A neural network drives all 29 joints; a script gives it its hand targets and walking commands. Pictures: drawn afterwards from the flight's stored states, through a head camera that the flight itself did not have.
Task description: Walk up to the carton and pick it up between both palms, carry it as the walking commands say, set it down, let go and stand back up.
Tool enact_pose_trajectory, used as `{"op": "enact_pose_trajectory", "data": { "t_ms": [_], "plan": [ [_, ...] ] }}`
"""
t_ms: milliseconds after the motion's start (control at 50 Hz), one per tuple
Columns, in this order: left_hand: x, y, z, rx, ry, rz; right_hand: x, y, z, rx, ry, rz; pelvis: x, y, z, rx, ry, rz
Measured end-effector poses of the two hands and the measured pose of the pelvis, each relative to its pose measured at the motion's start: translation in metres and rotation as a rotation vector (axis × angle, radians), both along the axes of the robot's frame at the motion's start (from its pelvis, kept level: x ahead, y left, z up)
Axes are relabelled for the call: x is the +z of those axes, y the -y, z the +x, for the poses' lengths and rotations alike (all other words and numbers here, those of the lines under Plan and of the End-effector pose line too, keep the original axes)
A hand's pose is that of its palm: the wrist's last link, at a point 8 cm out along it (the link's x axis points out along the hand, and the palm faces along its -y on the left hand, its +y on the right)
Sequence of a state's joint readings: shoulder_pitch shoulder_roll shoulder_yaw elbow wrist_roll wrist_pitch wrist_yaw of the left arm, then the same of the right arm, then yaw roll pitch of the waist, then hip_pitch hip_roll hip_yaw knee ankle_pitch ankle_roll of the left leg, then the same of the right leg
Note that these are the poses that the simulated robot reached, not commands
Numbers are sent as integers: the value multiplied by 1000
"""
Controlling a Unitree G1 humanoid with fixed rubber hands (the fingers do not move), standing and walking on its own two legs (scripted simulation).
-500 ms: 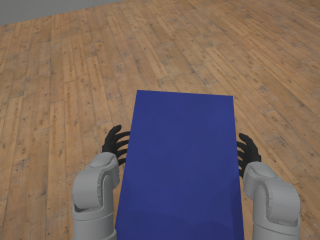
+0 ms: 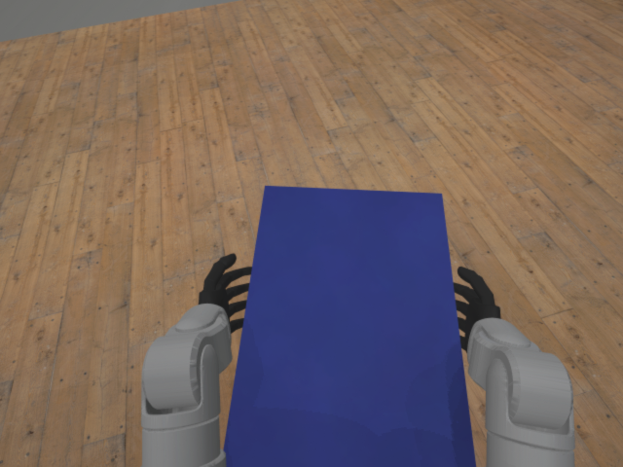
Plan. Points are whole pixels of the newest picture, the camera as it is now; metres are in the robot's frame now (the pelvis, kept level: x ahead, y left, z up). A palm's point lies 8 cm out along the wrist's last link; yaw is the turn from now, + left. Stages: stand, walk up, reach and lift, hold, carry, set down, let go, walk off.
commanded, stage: carry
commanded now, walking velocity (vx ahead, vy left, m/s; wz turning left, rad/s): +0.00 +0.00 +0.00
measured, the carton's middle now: (343, 337) +0.28 +0.01 -0.01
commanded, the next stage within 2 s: none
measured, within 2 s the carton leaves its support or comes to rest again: neither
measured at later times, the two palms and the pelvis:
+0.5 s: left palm out of the picture +0.06 +0.19 +0.09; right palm out of the picture +0.08 -0.11 +0.09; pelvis -0.17 +0.02 +0.00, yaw +0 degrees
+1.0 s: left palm out of the picture -0.07 +0.15 +0.09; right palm out of the picture -0.08 -0.15 +0.06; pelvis -0.33 +0.01 +0.00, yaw -1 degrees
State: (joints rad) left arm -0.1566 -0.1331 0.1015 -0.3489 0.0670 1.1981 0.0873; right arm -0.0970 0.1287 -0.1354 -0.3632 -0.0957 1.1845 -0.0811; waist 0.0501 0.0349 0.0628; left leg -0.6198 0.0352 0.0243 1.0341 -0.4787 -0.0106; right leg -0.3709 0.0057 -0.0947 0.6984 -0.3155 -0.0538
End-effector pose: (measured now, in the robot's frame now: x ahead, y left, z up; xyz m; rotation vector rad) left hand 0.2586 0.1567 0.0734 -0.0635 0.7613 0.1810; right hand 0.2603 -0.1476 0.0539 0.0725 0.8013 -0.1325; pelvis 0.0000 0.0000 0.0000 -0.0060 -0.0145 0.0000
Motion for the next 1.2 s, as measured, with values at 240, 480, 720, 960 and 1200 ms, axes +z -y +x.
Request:
{"op": "enact_pose_trajectory", "data": {
  "t_ms": [240, 480, 720, 960, 1200],
  "plan": [
    [3, 4, -80, -105, 57, -41, 20, 3, -112, -108, 53, -59, -2, -22, -101, 9, -19, 35],
    [18, -36, -194, 62, 110, -32, 39, -36, -172, 64, 114, -69, -3, -18, -170, 1, 79, 14],
    [12, -9, -248, -86, 65, -20, 24, -10, -274, -69, 61, -57, -5, -26, -258, -38, 70, 2],
    [21, 1, -318, -41, 11, 62, 11, 0, -331, -40, 7, 31, 3, -11, -322, -27, 8, 3],
    [13, -7, -352, -16, 46, -51, 34, -7, -359, -39, 44, -55, 7, -11, -362, -3, -28, 26]
  ]
}}
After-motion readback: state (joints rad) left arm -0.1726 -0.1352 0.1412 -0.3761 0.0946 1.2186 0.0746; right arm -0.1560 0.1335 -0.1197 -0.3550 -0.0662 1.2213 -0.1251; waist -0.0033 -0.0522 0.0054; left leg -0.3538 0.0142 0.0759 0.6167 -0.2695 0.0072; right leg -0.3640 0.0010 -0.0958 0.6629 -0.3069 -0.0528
